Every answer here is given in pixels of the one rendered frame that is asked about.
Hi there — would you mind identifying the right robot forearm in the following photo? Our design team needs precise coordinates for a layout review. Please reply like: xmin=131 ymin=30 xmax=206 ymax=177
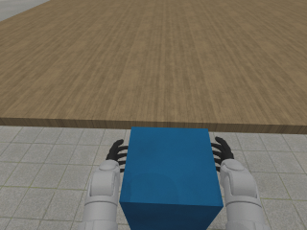
xmin=220 ymin=158 xmax=271 ymax=230

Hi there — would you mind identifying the left robot forearm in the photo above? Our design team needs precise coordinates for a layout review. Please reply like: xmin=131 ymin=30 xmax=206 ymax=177
xmin=77 ymin=159 xmax=121 ymax=230

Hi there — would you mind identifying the carton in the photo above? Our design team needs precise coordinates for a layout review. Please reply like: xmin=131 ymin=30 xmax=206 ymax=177
xmin=119 ymin=126 xmax=224 ymax=230

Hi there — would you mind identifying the left robot hand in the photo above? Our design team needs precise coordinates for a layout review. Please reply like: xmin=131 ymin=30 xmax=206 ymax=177
xmin=106 ymin=139 xmax=129 ymax=173

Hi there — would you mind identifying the right robot hand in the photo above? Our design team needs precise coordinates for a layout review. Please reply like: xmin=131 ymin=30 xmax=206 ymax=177
xmin=211 ymin=136 xmax=234 ymax=173

